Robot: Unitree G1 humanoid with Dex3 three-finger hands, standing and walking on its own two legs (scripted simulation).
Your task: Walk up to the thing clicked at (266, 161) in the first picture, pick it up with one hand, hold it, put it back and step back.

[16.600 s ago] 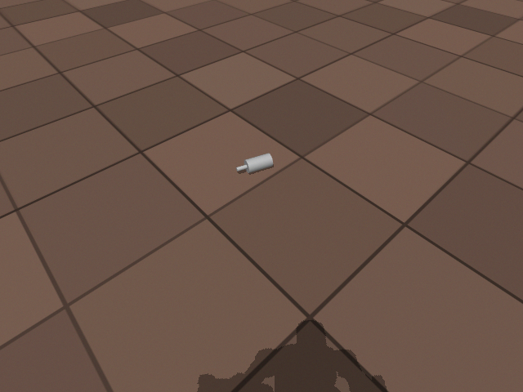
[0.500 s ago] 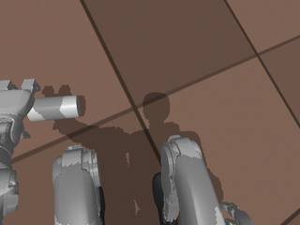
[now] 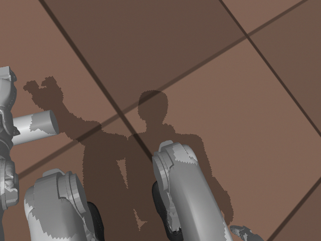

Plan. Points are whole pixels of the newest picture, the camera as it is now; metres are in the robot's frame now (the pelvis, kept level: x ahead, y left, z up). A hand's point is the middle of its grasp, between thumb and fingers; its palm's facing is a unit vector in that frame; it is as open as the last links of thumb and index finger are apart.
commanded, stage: approach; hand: left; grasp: from above
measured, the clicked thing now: (16, 131) +0.46 +0.31 -0.29
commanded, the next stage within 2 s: rest palm in 0.28 s
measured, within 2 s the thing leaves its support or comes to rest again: neither
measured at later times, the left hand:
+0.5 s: hand (1, 126) +0.45 +0.30 -0.17, palm faces -0.32 -0.01 -0.95, open 14.0 cm
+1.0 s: hand (23, 129) +0.45 +0.28 -0.25, palm faces -0.40 -0.07 -0.91, open 14.1 cm
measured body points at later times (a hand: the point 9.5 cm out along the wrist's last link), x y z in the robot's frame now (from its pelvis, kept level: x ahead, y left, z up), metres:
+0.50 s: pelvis -0.01 +0.01 -0.01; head +0.21 +0.10 +0.37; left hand +0.46 +0.29 -0.12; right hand +0.13 -0.27 -0.10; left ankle +0.07 +0.13 -0.29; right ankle +0.09 -0.11 -0.29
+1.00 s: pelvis +0.00 +0.00 -0.03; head +0.26 +0.09 +0.33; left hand +0.47 +0.28 -0.19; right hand +0.02 -0.27 -0.11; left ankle +0.07 +0.13 -0.29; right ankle +0.09 -0.11 -0.29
